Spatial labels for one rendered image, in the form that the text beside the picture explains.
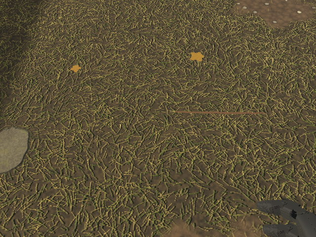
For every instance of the robot right hand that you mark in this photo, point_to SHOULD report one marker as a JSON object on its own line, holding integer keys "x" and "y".
{"x": 290, "y": 210}

